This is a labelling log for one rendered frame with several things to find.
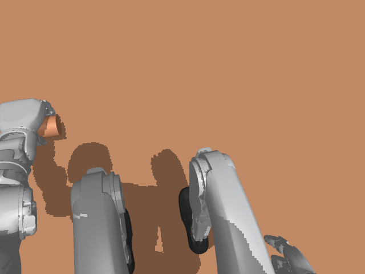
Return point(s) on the right robot foot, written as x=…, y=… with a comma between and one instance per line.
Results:
x=186, y=216

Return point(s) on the can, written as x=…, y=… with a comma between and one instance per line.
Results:
x=50, y=127

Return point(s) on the left robot foot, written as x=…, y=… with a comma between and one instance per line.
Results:
x=131, y=264

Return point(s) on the left robot hand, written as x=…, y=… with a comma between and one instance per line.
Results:
x=28, y=114

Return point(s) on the right robot hand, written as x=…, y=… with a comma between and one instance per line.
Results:
x=293, y=261

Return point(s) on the left robot arm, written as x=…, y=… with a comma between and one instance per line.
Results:
x=18, y=213

